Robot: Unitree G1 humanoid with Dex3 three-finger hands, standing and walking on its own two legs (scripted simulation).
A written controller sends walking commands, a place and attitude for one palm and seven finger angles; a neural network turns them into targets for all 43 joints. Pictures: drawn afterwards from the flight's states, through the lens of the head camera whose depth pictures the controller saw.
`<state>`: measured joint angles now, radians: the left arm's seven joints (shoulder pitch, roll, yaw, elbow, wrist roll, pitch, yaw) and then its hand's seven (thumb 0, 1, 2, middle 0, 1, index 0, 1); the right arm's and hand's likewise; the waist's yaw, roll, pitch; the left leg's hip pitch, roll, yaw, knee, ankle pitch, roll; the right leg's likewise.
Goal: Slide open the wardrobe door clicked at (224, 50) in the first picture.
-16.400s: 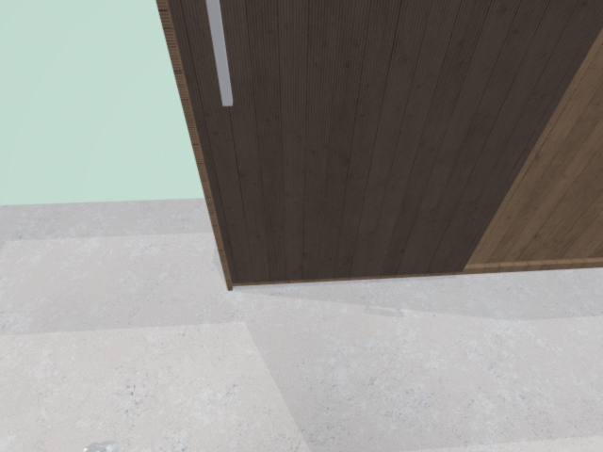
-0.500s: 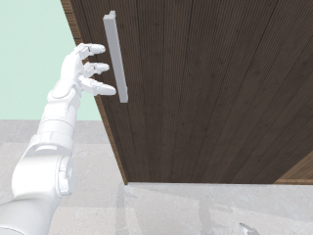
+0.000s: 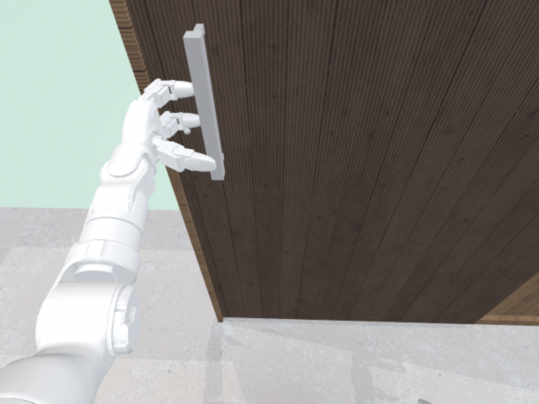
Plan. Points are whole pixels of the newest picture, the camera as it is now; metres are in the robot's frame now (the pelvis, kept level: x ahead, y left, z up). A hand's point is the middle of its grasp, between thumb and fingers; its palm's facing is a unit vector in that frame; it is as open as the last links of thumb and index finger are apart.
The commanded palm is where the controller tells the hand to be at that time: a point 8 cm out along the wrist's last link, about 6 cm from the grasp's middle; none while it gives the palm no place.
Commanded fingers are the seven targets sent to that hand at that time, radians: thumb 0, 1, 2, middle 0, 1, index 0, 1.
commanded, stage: feel for the door with the fingertips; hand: left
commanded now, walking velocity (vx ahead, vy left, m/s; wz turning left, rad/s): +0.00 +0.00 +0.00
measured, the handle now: (210, 111) +0.51 +0.10 +0.19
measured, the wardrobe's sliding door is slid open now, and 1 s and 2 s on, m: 0.00 0.00 0.00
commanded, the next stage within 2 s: slide the fingers in behind the handle in 0.58 s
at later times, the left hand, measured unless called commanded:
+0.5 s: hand (194, 125) +0.46 +0.12 +0.19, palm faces -0.02 -1.00 -0.01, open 13.9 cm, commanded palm +0.44 +0.17 +0.19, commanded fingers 0.00 -0.50 0.30 -0.30 -1.20 -0.30 -1.20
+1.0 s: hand (192, 125) +0.46 +0.12 +0.19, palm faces -0.04 -1.00 +0.00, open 13.8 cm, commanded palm +0.44 +0.17 +0.19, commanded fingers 0.00 -0.50 0.30 -0.30 -1.20 -0.30 -1.20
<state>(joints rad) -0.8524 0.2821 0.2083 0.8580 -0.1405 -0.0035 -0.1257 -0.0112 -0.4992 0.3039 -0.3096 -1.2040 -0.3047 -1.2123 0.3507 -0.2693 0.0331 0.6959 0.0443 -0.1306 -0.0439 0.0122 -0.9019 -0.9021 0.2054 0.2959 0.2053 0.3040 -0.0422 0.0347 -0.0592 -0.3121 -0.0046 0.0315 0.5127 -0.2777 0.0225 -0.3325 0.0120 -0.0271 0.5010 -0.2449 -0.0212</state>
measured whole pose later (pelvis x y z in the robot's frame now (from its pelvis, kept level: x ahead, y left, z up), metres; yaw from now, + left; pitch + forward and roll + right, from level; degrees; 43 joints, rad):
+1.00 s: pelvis -0.02 +0.00 +0.00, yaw +0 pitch +5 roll +0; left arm -0.99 0.32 0.24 1.09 -0.12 -0.11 -0.12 -0.01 -0.50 0.30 -0.35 -1.24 -0.34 -1.22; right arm 0.39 -0.27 0.04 0.72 0.04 -0.15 -0.04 0.01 -0.90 -0.90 0.21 0.30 0.21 0.30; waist -0.08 0.03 -0.06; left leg -0.37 0.00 0.04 0.54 -0.26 0.03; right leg -0.39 0.01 -0.02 0.52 -0.22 -0.02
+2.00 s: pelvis -0.01 -0.01 +0.00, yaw +0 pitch +3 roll +0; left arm -0.91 0.19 0.15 0.90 -0.13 0.00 -0.02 -0.01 -0.50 0.30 -0.30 -1.20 -0.29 -1.20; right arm 0.32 -0.25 0.03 0.71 0.04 -0.10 -0.05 0.01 -0.90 -0.90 0.21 0.30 0.20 0.30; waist -0.04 0.04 -0.05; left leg -0.30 0.00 0.02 0.50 -0.26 0.01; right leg -0.32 0.02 -0.04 0.48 -0.23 -0.03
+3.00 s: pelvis -0.01 +0.00 +0.00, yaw +0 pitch +4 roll +0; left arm -0.92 0.17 0.15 0.92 -0.12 -0.02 0.01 -0.01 0.04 0.54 -0.36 -1.28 -0.35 -1.28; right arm 0.33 -0.24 0.03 0.72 0.03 -0.11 -0.04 0.01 -0.90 -0.90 0.21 0.30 0.21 0.30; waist -0.05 0.03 -0.06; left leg -0.31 -0.01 0.04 0.50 -0.27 0.03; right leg -0.33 0.01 -0.02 0.49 -0.23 -0.02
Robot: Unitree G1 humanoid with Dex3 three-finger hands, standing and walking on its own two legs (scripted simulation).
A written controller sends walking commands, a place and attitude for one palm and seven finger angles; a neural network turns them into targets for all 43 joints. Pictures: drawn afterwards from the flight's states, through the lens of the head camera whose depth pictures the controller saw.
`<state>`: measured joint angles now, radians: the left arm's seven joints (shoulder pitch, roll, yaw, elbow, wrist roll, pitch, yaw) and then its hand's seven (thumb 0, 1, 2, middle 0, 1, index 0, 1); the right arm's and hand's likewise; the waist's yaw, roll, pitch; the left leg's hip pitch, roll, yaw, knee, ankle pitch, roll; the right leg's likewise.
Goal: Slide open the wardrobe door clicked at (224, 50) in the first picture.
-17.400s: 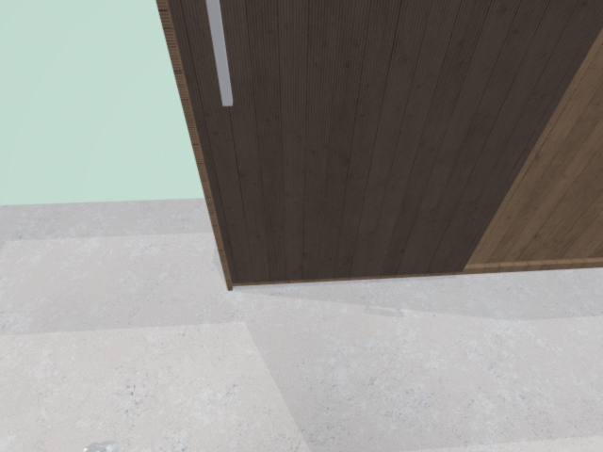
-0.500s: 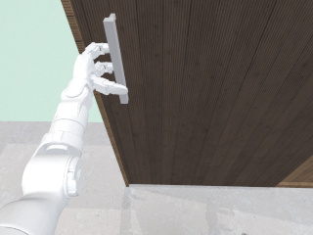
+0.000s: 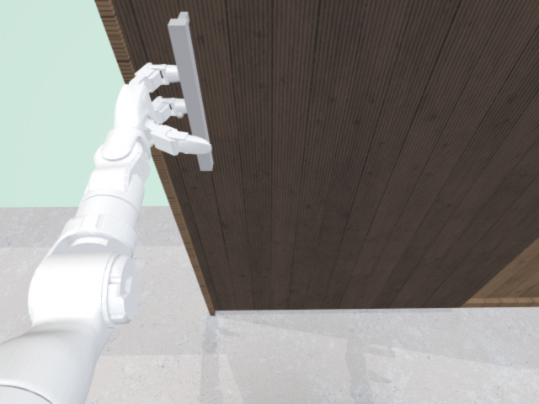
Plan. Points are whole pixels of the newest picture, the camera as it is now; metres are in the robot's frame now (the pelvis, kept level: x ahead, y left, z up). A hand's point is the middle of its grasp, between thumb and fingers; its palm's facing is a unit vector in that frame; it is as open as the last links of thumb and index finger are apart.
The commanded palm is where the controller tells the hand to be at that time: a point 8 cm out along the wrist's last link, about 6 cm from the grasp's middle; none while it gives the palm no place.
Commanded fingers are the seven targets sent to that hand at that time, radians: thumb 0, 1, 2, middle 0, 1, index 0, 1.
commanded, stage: slide the fingers in behind the handle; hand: left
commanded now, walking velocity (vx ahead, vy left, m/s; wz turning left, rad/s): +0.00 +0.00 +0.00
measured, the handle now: (196, 101) +0.53 +0.11 +0.19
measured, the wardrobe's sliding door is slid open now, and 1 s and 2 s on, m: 0.00 0.00 0.00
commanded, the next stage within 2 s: grip the handle and tug to test in 1.50 s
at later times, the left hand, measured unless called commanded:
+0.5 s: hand (196, 117) +0.47 +0.10 +0.19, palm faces -0.06 -1.00 +0.01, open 14.0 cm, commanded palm +0.44 +0.15 +0.19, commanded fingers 0.00 -0.50 0.30 -0.30 -1.20 -0.30 -1.20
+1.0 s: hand (207, 118) +0.47 +0.08 +0.20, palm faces -0.03 -1.00 +0.00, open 14.0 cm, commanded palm +0.45 +0.13 +0.19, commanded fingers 0.00 -0.50 0.30 -0.30 -1.20 -0.30 -1.20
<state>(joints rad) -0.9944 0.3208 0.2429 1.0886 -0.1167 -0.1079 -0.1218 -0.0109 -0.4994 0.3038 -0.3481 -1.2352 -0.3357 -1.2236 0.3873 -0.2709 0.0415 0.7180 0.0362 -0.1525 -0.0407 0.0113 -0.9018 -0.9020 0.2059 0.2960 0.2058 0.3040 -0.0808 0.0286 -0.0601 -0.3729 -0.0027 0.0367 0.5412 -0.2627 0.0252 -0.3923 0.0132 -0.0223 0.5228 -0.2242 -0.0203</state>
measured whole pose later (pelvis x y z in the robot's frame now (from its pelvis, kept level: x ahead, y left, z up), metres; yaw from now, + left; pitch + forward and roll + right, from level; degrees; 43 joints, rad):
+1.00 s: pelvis +0.01 -0.01 +0.00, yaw +1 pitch +3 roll +0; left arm -0.91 0.19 0.15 0.90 -0.13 0.00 -0.02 -0.01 -0.50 0.30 -0.30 -1.20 -0.29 -1.20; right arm 0.32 -0.25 0.03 0.71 0.04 -0.10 -0.05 0.01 -0.90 -0.90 0.21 0.30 0.20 0.30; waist -0.04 0.04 -0.05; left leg -0.30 0.00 0.02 0.50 -0.26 0.01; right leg -0.32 0.02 -0.04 0.48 -0.23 -0.03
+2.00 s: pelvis +0.01 +0.00 +0.00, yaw +0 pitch +4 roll +0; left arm -0.92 0.17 0.15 0.92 -0.12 -0.02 0.01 -0.01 0.04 0.54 -0.36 -1.28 -0.35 -1.28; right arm 0.33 -0.24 0.03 0.72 0.03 -0.11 -0.04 0.01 -0.90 -0.90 0.21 0.30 0.21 0.30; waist -0.05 0.03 -0.06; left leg -0.31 -0.01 0.04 0.50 -0.27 0.03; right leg -0.33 0.01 -0.02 0.49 -0.23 -0.02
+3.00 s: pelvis +0.02 +0.00 +0.00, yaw -1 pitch +4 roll +0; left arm -0.88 0.18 0.15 0.85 -0.13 0.00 0.01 0.00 0.75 0.81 -0.40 -1.40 -0.38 -1.40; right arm 0.34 -0.24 0.03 0.71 0.04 -0.11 -0.03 0.01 -0.90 -0.90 0.21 0.30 0.21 0.30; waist -0.04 0.04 -0.06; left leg -0.29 0.00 0.04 0.49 -0.27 0.02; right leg -0.32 0.02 -0.01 0.48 -0.24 -0.02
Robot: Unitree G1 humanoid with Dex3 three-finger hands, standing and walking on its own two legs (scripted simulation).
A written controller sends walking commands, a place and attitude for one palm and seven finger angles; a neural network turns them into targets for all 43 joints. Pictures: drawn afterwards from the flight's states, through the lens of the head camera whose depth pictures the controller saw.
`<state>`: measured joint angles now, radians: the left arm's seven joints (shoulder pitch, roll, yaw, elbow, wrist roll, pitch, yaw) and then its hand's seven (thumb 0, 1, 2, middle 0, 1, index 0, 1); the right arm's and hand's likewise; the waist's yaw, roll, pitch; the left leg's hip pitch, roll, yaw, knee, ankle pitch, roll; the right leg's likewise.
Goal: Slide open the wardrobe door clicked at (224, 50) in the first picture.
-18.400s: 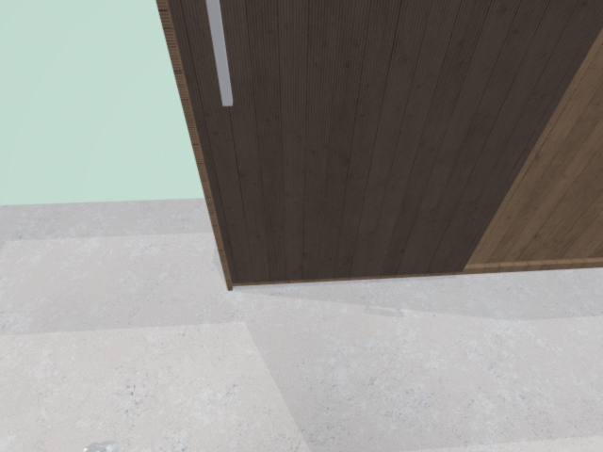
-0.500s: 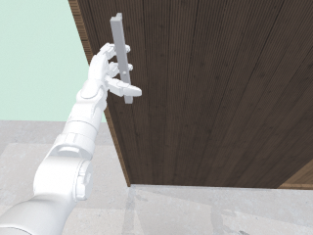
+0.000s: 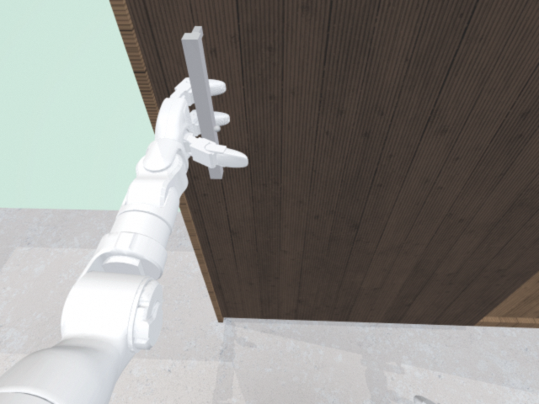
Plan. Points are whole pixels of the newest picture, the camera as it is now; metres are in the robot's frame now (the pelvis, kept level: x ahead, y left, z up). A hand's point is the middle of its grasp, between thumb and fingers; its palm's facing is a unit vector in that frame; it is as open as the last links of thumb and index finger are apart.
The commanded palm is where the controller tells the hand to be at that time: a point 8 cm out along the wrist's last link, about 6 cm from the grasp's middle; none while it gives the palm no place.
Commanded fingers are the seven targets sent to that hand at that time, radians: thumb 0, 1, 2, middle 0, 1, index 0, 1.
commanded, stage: slide the fingers in behind the handle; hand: left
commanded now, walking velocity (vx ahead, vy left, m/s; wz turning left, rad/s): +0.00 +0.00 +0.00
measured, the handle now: (208, 111) +0.52 +0.11 +0.18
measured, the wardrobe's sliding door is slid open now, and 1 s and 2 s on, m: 0.00 0.00 0.00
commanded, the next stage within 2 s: grip the handle and tug to test in 0.50 s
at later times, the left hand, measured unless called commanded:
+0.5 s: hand (218, 127) +0.47 +0.09 +0.19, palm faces -0.05 -1.00 +0.00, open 13.9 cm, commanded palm +0.44 +0.14 +0.19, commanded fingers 0.00 -0.50 0.30 -0.30 -1.20 -0.30 -1.20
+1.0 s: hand (217, 127) +0.46 +0.09 +0.19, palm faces -0.04 -1.00 +0.00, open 10.2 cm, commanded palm +0.44 +0.14 +0.19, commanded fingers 0.00 0.48 0.72 -0.41 -1.34 -0.41 -1.34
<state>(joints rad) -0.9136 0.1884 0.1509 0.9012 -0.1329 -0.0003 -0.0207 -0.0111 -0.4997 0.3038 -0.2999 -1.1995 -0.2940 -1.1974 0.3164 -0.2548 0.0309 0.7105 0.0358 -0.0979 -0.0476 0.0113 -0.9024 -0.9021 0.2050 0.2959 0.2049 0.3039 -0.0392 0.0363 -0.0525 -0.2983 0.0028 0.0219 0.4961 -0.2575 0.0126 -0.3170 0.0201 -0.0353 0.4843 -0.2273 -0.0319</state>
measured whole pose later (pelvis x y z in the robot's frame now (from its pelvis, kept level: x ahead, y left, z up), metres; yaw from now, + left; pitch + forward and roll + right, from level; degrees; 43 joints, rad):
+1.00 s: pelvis +0.00 +0.01 +0.00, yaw -1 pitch +4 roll +0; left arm -0.92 0.17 0.15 0.92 -0.12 -0.02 0.01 -0.01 0.04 0.54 -0.36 -1.28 -0.35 -1.28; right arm 0.33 -0.24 0.03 0.72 0.03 -0.11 -0.04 0.01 -0.90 -0.90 0.21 0.30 0.21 0.30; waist -0.05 0.03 -0.06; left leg -0.31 -0.01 0.04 0.50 -0.27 0.03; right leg -0.33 0.01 -0.02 0.49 -0.23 -0.02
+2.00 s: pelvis +0.01 +0.01 +0.00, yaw -1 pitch +4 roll +0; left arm -0.88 0.18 0.15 0.85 -0.13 0.00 0.01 0.00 0.75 0.81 -0.40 -1.40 -0.38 -1.40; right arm 0.34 -0.24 0.03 0.71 0.04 -0.11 -0.03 0.01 -0.90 -0.90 0.21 0.30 0.21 0.30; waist -0.04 0.04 -0.06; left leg -0.29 0.00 0.04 0.49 -0.27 0.02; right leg -0.32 0.02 -0.01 0.48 -0.24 -0.02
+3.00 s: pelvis +0.01 +0.01 +0.00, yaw +3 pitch +5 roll +0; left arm -0.99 0.09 -0.03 0.92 -0.17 0.00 0.14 0.00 0.78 0.81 -0.40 -1.40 -0.31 -1.40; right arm 0.33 -0.23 0.02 0.79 0.01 -0.16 0.01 0.01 -0.90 -0.90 0.20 0.30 0.20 0.30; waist 0.00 0.04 -0.06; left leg -0.35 -0.03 -0.02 0.56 -0.29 0.02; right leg -0.35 -0.02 -0.07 0.55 -0.28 -0.01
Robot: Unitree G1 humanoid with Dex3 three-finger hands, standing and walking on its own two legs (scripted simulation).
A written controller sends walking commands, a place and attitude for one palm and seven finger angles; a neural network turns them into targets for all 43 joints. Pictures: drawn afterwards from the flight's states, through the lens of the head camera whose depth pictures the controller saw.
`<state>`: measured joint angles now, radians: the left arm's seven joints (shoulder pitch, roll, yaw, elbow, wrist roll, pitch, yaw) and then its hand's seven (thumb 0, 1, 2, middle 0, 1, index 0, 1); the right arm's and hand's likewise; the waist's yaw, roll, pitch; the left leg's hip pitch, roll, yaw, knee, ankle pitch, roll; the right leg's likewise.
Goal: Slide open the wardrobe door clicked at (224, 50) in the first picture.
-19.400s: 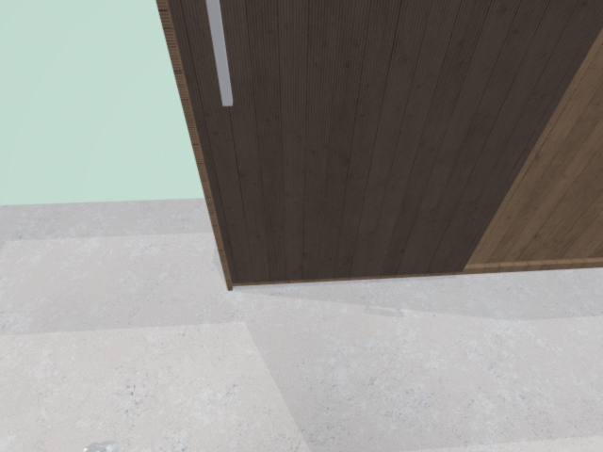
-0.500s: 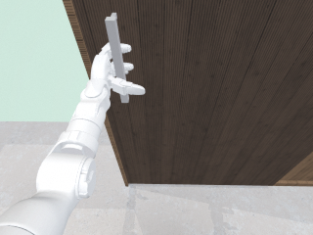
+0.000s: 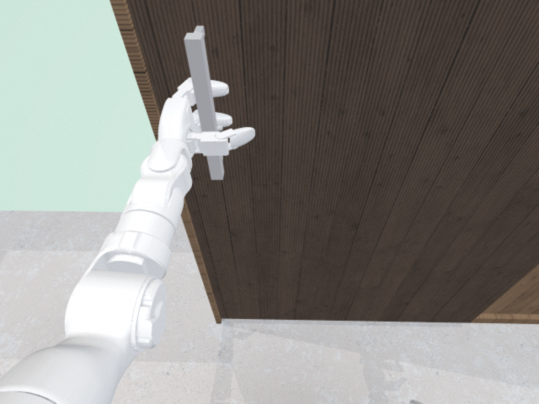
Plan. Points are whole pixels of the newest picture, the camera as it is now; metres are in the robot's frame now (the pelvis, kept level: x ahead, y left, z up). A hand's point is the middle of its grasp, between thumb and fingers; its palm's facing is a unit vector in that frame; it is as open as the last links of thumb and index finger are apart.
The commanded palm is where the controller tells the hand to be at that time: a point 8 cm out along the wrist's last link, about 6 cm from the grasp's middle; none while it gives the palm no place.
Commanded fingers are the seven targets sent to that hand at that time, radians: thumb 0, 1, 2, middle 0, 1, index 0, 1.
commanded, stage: grip the handle and tug to test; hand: left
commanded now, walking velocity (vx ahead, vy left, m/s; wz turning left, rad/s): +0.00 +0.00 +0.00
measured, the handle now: (209, 111) +0.51 +0.10 +0.18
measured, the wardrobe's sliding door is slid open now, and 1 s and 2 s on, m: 0.00 0.00 0.01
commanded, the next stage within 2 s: tug the door sideways, standing still in 1.02 s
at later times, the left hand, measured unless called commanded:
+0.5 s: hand (220, 126) +0.47 +0.08 +0.19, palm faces -0.03 -1.00 +0.00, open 5.4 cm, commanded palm +0.45 +0.13 +0.19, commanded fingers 0.00 0.90 0.90 -0.45 -1.40 -0.45 -1.40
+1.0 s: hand (220, 127) +0.47 +0.08 +0.19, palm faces -0.03 -1.00 +0.00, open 5.4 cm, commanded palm +0.42 +0.13 +0.19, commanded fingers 0.00 0.90 0.90 -0.45 -1.40 -0.45 -1.40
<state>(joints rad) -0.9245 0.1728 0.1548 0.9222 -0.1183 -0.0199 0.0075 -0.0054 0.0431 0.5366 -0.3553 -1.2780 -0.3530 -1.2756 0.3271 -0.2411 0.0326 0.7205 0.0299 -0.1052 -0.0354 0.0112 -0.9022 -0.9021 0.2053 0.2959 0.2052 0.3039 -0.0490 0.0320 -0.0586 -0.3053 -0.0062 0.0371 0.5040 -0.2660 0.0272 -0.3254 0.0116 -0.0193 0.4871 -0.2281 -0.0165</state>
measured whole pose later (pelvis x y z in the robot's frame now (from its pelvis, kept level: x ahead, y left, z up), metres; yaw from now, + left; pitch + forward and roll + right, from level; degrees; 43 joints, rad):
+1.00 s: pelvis +0.01 +0.00 +0.00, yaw +0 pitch +4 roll +0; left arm -0.88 0.18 0.15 0.85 -0.13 0.00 0.01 0.00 0.75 0.81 -0.40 -1.40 -0.38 -1.40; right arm 0.34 -0.24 0.03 0.71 0.04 -0.11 -0.03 0.01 -0.90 -0.90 0.21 0.30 0.21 0.30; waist -0.04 0.04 -0.06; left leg -0.29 0.00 0.04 0.49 -0.27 0.02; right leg -0.32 0.02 -0.01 0.48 -0.24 -0.02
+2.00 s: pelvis +0.01 +0.00 +0.00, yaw +3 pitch +5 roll +0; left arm -0.99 0.09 -0.03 0.92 -0.17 0.00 0.14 0.00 0.78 0.81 -0.40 -1.40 -0.31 -1.40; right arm 0.33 -0.23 0.02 0.79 0.01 -0.16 0.01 0.01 -0.90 -0.90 0.20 0.30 0.20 0.30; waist 0.00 0.04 -0.06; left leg -0.35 -0.03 -0.02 0.56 -0.29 0.02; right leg -0.35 -0.02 -0.07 0.55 -0.28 -0.01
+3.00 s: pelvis +0.07 -0.18 -0.02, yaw +6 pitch +0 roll -2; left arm -0.66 0.23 0.09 0.19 -0.08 -0.04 0.14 -0.06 0.73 0.86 -0.51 -1.42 -0.16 -1.40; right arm 0.03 -0.19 0.00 0.62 0.05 -0.06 -0.05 0.01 -0.90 -0.90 0.21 0.30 0.21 0.30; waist 0.09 0.08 0.23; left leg -0.31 0.21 -0.02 0.79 -0.44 -0.06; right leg -0.36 -0.08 -0.10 0.70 -0.32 0.04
